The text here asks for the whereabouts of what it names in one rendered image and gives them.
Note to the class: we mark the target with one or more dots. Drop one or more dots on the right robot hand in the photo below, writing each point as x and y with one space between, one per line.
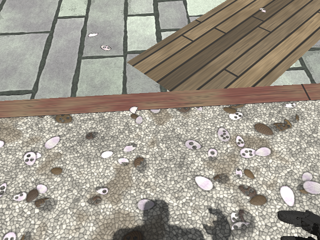
307 220

